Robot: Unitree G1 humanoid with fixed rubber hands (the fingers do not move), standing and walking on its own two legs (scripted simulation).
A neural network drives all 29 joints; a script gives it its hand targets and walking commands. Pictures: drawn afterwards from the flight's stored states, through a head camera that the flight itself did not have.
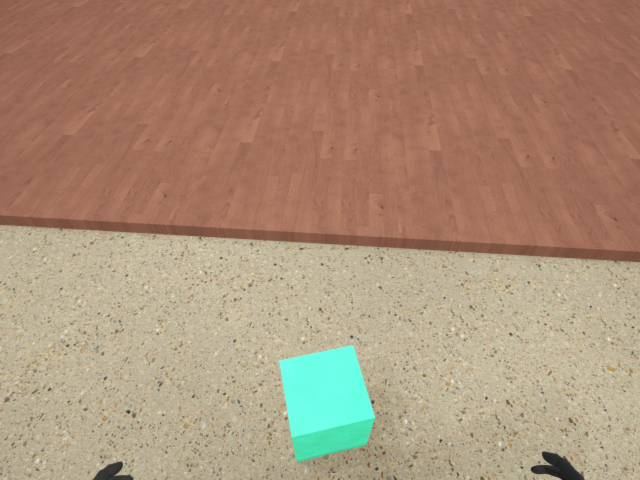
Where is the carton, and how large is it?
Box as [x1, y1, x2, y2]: [279, 345, 374, 461]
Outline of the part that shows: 352,345 279,361 291,435 297,461 366,444 374,416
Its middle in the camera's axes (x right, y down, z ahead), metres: +0.02 +0.46 +1.10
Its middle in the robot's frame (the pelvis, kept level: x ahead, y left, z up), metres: +0.44 +0.00 -0.66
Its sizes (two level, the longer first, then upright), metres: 0.210 0.200 0.250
